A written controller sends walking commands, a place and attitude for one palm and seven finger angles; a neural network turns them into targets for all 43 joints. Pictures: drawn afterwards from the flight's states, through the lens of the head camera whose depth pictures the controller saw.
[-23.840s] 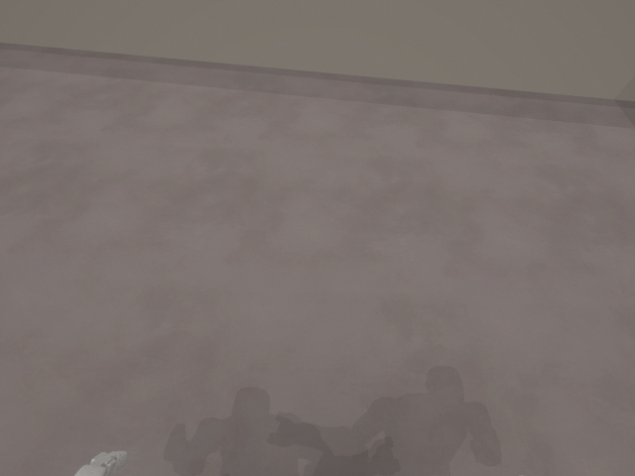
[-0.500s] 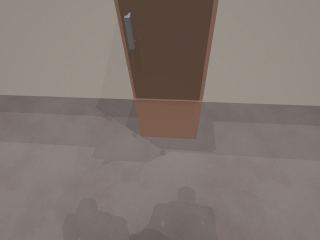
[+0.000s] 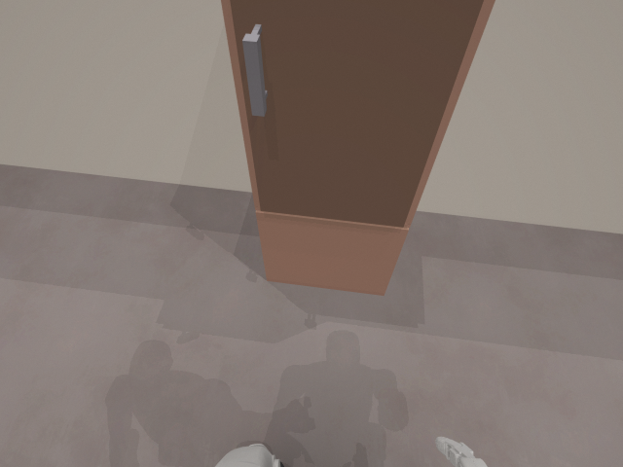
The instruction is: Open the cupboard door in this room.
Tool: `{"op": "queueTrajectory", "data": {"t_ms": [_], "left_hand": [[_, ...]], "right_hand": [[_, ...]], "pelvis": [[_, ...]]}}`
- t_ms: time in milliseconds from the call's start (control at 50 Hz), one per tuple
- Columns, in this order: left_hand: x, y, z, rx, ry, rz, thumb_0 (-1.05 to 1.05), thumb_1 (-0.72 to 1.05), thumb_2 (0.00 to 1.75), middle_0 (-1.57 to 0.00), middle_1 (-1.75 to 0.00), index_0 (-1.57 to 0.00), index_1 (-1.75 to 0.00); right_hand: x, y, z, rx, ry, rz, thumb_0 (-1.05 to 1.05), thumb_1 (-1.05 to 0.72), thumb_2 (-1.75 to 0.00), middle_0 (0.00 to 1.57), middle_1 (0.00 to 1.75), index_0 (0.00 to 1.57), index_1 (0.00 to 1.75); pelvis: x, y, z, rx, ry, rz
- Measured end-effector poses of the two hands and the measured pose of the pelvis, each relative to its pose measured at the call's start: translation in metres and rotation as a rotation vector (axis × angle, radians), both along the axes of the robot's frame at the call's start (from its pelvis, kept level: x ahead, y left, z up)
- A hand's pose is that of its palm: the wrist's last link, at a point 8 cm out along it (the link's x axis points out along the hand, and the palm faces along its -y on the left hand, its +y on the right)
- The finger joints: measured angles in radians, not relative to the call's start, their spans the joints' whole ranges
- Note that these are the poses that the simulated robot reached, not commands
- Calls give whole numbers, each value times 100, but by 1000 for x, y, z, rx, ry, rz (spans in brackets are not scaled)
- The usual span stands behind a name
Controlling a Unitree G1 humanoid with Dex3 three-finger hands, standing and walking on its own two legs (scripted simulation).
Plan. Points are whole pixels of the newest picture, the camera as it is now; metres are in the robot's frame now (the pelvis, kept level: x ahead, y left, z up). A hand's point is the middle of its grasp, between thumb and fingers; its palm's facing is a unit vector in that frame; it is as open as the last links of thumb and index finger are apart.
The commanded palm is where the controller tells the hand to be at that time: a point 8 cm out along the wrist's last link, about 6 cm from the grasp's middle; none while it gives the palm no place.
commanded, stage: take the last steps up to it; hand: left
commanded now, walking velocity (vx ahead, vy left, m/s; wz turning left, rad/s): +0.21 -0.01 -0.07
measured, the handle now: (258, 71) +0.70 +0.18 +0.10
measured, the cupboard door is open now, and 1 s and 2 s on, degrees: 0 0 0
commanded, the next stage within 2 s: come to a stop and stand still in 0.16 s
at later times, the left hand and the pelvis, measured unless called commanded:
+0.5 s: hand (250, 377) +0.25 +0.13 -0.14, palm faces -0.03 -0.97 -0.22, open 7.4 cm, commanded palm none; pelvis +0.14 -0.04 +0.02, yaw +0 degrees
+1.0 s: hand out of the picture +0.10 +0.25 -0.16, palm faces +0.07 -0.97 -0.21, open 7.4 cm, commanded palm none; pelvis +0.10 +0.05 +0.02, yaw +1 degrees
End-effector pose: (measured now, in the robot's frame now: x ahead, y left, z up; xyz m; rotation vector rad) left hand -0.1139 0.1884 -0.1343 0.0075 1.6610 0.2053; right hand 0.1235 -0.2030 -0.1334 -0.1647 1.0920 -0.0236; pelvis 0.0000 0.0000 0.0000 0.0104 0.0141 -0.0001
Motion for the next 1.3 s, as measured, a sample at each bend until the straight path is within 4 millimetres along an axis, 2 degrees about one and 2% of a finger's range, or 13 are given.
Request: {"op": "queueTrajectory", "data": {"t_ms": [60, 140, 260, 340, 400, 520, 660, 760, 820, 880, 1060, 1200, 1300], "left_hand": [[60, 24, -1, 34, -71, -58, 1, 90, 90, -21, -30, -20, -30], [157, 46, 5, 79, -230, -139, 1, 91, 90, -20, -30, -20, -30], [286, 42, 21, 116, -457, -206, 1, 91, 90, -20, -30, -19, -30], [342, 20, 22, 130, -527, -253, 0, 91, 90, -20, -30, -19, -30], [360, 1, 24, 122, -532, -271, 0, 91, 90, -20, -30, -19, -30], [354, -12, 27, 112, -485, -218, 0, 91, 90, -20, -30, -20, -30], [318, 33, 28, 167, -419, -177, -1, 92, 90, -21, -30, -21, -30], [284, 76, 9, 165, -381, -147, 0, 91, 90, -21, -30, -20, -30], [265, 98, -6, 149, -356, -114, 0, 91, 90, -21, -30, -20, -30], [245, 108, -5, 130, -315, -89, 0, 91, 90, -20, -30, -20, -30], [191, 110, 5, 83, -188, -96, 1, 91, 90, -20, -30, -20, -30], [189, 94, 8, 86, -206, -134, 1, 90, 90, -20, -30, -20, -30], [190, 82, 14, 87, -249, -152, 1, 92, 90, -20, -30, -20, -30]], "right_hand": [[-8, 1, 2, 2, 40, -69, 0, -92, -90, 20, 30, 20, 29], [-18, -26, 12, -64, 78, -164, -5, -97, -89, 20, 30, 20, 30], [-47, -48, 8, -77, 274, -192, -3, -95, -90, 20, 30, 20, 29], [-52, -58, -7, -42, 369, -218, -1, -93, -90, 20, 30, 20, 29], [-42, -60, -12, -21, 405, -232, 0, -92, -90, 20, 30, 20, 29], [-1, -59, -6, -11, 386, -185, 0, -92, -90, 20, 30, 19, 29], [50, -52, -2, -41, 256, -123, 0, -91, -90, 20, 30, 20, 29], [66, -34, 9, -93, 151, -93, 0, -91, -90, 20, 30, 19, 29], [60, -18, 15, -127, 121, -80, 0, -91, -90, 20, 30, 19, 29], [47, -1, 27, -141, 145, -64, 0, -91, -90, 20, 30, 20, 29], [19, 33, 27, -107, 179, -105, 0, -93, -90, 20, 30, 20, 30], [-22, 34, 8, -55, 241, -157, 0, -93, -90, 20, 30, 20, 30], [-54, 36, 4, -24, 301, -168, 0, -93, -90, 20, 30, 20, 29]], "pelvis": [[22, 4, 5, 10, -11, -23], [48, 4, 14, 17, -11, -33], [89, -10, 17, 22, -8, -23], [120, -28, 7, 30, -16, -22], [134, -37, 8, 12, -22, -6], [137, -38, 18, 35, -24, 9], [123, -17, 18, 23, -18, 14], [111, 9, 10, -4, -20, 19], [104, 25, 4, -17, -28, 25], [100, 35, 12, -23, -26, 23], [93, 57, 23, -6, 4, 5], [82, 56, 19, 18, -8, -1], [76, 52, 23, -1, -27, 6]]}}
